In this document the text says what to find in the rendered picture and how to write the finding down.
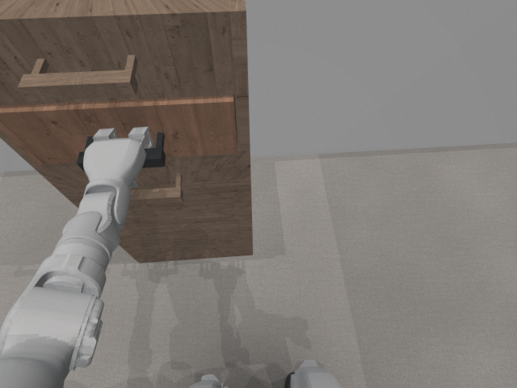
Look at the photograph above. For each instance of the left robot hand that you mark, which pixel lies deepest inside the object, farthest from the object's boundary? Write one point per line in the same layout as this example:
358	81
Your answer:
119	159

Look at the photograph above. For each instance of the robot shin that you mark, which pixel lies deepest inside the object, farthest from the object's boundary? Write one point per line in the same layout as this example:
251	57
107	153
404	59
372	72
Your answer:
308	364
209	377

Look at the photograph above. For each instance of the cabinet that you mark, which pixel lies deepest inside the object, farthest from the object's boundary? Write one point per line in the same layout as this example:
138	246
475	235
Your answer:
175	48

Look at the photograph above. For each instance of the left robot shin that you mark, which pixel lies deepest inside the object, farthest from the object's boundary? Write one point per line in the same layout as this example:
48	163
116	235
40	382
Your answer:
209	377

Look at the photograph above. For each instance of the robot left forearm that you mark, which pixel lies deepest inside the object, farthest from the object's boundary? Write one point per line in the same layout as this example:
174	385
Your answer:
81	256

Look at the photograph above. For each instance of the drawer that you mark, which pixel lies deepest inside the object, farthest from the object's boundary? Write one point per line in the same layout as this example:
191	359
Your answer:
55	133

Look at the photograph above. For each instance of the handle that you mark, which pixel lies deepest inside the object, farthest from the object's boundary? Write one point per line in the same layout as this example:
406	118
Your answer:
156	196
155	157
79	85

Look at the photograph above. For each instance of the right robot shin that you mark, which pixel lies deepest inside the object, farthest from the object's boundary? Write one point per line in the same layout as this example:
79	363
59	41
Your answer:
308	364

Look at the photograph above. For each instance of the left robot upper arm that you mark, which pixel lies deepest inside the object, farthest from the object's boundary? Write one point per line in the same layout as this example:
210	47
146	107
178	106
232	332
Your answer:
53	332

